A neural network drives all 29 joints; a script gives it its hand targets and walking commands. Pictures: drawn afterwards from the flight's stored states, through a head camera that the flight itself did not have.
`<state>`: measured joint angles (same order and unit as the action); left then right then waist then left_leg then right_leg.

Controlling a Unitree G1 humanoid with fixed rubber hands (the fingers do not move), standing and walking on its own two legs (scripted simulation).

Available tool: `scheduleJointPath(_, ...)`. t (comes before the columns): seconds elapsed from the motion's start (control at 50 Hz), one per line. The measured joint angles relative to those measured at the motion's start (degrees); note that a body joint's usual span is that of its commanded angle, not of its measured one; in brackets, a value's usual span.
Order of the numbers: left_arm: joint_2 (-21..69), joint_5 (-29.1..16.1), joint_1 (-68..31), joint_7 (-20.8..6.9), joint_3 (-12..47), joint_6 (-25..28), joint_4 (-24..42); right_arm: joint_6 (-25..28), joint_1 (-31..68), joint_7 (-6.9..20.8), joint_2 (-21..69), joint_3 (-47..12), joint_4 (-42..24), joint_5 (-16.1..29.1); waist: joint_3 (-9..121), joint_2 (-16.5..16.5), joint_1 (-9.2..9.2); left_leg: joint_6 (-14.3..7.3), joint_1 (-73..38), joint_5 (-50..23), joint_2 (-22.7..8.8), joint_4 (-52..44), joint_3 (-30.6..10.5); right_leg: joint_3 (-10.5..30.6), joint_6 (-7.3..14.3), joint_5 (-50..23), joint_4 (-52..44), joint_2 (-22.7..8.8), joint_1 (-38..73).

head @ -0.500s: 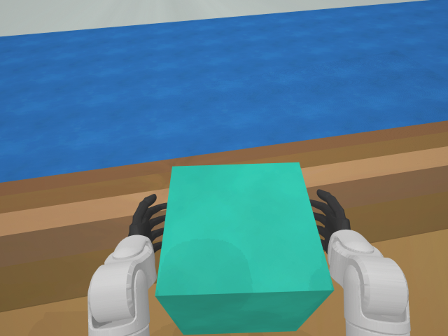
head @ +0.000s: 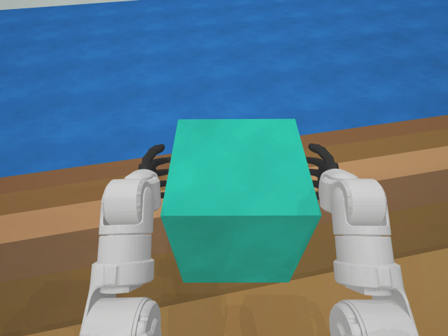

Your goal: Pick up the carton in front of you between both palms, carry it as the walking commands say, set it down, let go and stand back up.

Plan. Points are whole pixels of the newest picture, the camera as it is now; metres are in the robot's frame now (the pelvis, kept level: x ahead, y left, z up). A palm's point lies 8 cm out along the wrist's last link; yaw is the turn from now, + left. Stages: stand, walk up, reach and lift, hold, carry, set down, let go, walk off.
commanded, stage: carry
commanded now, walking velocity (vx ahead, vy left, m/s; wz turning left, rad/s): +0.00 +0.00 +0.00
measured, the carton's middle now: (236, 204) +0.36 +0.01 +0.04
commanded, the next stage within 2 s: none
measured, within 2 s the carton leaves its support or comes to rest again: neither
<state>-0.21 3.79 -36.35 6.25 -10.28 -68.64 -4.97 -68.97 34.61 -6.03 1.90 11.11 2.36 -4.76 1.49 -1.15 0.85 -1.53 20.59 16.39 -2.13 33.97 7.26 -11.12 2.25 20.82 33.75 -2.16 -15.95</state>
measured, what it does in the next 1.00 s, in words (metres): stands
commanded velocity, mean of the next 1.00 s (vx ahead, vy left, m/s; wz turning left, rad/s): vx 0.00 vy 0.00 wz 0.00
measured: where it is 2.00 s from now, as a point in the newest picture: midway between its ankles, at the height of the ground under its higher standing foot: outside the picture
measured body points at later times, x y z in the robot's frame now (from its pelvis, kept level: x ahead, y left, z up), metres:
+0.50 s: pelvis +0.03 +0.00 +0.01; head +0.09 +0.00 +0.46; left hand +0.41 +0.15 +0.11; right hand +0.40 -0.15 +0.11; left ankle +0.01 +0.10 -0.72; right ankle -0.03 -0.08 -0.72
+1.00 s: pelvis +0.00 +0.00 +0.00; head +0.00 +0.00 +0.45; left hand +0.35 +0.15 +0.11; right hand +0.35 -0.15 +0.12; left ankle +0.01 +0.10 -0.73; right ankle -0.04 -0.08 -0.73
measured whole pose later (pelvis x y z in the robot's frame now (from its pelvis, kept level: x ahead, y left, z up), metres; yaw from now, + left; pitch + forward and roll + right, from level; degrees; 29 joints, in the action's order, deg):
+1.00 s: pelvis +0.00 +0.00 +0.00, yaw -1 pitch +2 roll +0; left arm 1.0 4.1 -34.7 6.7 -11.3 -69.4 -5.4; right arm -69.9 34.3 -6.9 1.9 11.2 4.3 -3.9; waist 2.5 -0.3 -0.2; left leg -1.4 18.4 16.2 -2.0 32.8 7.5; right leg -9.8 2.1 20.5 32.7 -1.9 -14.1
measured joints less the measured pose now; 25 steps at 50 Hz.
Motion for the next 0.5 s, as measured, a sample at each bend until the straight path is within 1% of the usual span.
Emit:
scheduleJointPath(0.04,-0.33,-0.04,-1.35,0.01,-0.11,-0.03,-1.5,-0.06,1.15,-0.04,-0.4,0.22,1.28,0.16,-0.03,0.2,-0.13,-0.2,0.13,0.41,0.02,0.63,0.12,0.17,-0.36,0.13,0.58,-0.13,-0.15)
scheduleJointPath(0.1,-0.21,0.0,-1.85,0.05,-0.56,-0.38,-1.6,-0.49,1.59,-0.2,-0.34,0.54,1.24,0.26,-0.48,0.49,-0.43,-0.55,0.2,0.23,0.07,1.14,0.31,0.43,-0.81,-0.31,1.02,-0.27,-0.27)
scheduleJointPath(0.14,0.18,0.05,-1.64,0.23,-0.86,-0.71,-0.6,-0.8,1.46,-0.65,-0.08,0.64,0.35,0.26,-1.05,0.65,-0.64,-0.65,0.11,-0.21,0.11,1.11,0.4,0.56,-0.98,-0.79,0.76,-0.3,-0.09)
scheduleJointPath(0.36,2.39,0.95,0.23,0.4,-2.53,-0.67,6.64,-0.6,1.38,-0.84,0.65,1.25,-4.61,0.85,-3.54,0.94,-1.55,-0.63,-0.86,-2.32,0.4,-1.64,0.45,0.84,-1.0,-3.33,-0.78,-0.27,0.15)
scheduleJointPath(0.44,2.54,0.92,0.83,0.4,-2.83,-0.51,7.72,-0.28,1.33,-0.85,1.01,1.18,-4.98,0.76,-3.41,0.92,-1.4,-0.82,-0.77,-2.88,0.36,-1.75,0.36,0.87,-1.05,-3.4,-2.62,0.0,1.01)
scheduleJointPath(0.5,2.57,0.83,0.98,0.4,-2.91,-0.31,7.61,-0.13,1.22,-0.85,1.06,1.1,-4.89,0.67,-3.15,0.95,-1.07,-0.59,-0.83,-2.81,0.28,-1.69,0.32,0.91,-0.71,-3.3,-3.0,0.14,1.23)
